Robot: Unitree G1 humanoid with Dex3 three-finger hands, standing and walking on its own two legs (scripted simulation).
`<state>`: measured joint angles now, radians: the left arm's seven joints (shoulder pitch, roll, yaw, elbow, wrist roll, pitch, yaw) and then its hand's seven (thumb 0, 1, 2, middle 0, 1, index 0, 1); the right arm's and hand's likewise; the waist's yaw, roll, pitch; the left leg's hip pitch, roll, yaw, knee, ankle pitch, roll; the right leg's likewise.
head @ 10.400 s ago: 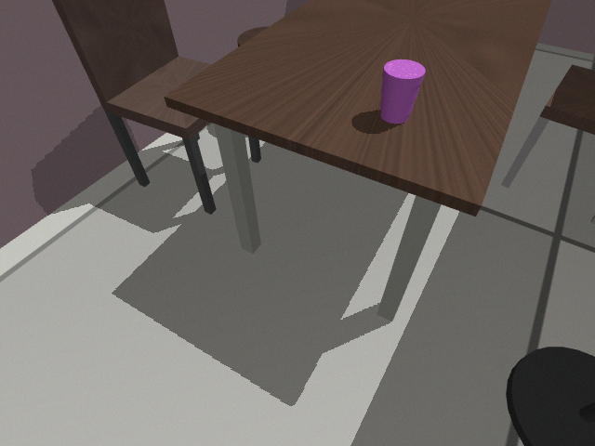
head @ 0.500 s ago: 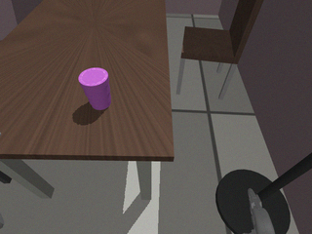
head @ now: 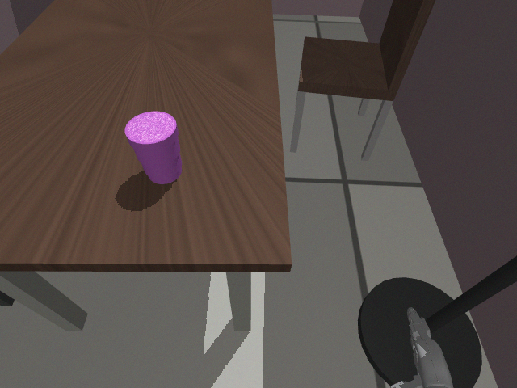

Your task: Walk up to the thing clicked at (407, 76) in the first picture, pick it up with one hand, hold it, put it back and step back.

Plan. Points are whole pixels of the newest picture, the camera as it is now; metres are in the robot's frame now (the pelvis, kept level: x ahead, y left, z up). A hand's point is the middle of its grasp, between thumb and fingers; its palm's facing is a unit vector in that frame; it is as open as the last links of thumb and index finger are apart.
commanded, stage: go down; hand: left
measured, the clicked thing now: (158, 150) +0.54 +0.19 +0.04
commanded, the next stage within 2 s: approach in 1.04 s
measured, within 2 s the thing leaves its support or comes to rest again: neither
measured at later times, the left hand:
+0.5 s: hand out of the picture +0.40 +0.38 +0.18, palm faces +0.17 -0.99 +0.01, open 17.6 cm
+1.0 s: hand out of the picture +0.43 +0.38 +0.19, palm faces +0.17 -0.99 +0.01, open 17.7 cm
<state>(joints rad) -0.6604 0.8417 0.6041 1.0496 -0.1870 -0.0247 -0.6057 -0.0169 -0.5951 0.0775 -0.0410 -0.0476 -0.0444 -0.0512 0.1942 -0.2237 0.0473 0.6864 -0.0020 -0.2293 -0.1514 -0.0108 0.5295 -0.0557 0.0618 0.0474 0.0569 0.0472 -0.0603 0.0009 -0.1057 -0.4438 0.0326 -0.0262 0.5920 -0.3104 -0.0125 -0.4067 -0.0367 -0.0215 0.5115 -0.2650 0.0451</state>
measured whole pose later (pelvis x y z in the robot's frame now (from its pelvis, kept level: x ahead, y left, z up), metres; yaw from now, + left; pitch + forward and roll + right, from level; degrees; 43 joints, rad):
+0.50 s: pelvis +0.00 +0.00 -0.01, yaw +0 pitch +12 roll -2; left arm -0.77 0.94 0.61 1.16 -0.15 -0.03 -0.62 -0.02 -0.60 0.07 -0.05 -0.06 -0.05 -0.06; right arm 0.20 -0.24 0.05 0.63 0.00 -0.22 -0.15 -0.01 0.53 -0.06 0.06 0.05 0.06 0.05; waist -0.09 -0.01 -0.12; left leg -0.54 0.04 -0.03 0.67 -0.34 -0.01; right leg -0.50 -0.03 -0.02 0.57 -0.29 0.05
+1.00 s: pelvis +0.01 +0.01 -0.01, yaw -1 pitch +14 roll -2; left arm -0.84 0.97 0.61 1.17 -0.13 0.00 -0.60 -0.02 -0.60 0.07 -0.05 -0.06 -0.05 -0.06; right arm 0.24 -0.25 0.05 0.54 0.00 -0.21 -0.14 -0.01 0.52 -0.06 0.06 0.05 0.06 0.05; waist -0.10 0.00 -0.13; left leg -0.58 0.04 -0.03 0.71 -0.37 -0.01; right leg -0.54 -0.03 -0.02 0.60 -0.31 0.05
